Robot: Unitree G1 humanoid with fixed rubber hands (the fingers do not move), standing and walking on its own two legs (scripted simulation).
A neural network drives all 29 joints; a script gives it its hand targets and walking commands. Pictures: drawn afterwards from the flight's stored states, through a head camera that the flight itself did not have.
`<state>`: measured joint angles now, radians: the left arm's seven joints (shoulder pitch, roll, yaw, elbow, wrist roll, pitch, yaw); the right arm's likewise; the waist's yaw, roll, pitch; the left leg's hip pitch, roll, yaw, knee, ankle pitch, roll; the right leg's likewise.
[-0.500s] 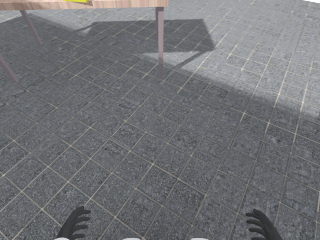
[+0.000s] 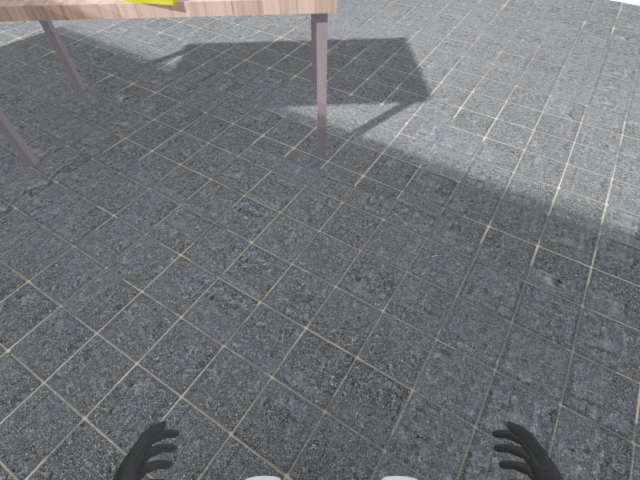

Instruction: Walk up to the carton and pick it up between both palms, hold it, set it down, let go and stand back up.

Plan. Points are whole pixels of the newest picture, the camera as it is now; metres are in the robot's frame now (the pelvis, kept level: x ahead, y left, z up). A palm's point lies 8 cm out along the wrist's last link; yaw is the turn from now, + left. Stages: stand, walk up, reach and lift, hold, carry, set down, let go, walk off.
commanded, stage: stand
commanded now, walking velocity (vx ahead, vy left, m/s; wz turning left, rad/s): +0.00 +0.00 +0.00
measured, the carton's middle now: out of the picture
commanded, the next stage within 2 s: walk up in 0.44 s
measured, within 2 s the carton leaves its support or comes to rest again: neither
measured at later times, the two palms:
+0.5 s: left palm out of the picture +0.11 +0.26 -0.10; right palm out of the picture +0.12 -0.27 -0.09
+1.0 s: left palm out of the picture +0.11 +0.42 -0.09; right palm (508, 448) +0.17 -0.22 -0.08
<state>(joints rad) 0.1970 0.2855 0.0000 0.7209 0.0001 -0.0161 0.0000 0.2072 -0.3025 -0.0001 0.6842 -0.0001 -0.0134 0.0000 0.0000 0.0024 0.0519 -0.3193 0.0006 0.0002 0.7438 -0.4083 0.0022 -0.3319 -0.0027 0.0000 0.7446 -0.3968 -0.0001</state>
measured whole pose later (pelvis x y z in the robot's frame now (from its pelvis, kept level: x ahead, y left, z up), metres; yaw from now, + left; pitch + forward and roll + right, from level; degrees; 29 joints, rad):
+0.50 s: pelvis -0.01 +0.00 +0.00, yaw +0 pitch -1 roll +0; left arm 0.20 0.29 0.00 0.75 0.00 -0.02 0.00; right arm 0.21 -0.31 0.00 0.72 0.00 -0.02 0.00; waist 0.00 0.00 0.05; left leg -0.32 0.00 0.00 0.74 -0.40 0.00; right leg -0.33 0.00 0.00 0.74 -0.39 0.00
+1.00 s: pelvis +0.04 +0.10 -0.01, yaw +3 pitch -2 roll -3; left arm 0.29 0.45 0.00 0.78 0.00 -0.10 0.00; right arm 0.21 -0.47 -0.06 0.73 0.00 -0.02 0.10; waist 0.00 0.06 0.04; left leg -0.43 0.05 0.00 0.84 -0.43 0.02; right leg -0.22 -0.10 0.00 0.73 -0.47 -0.01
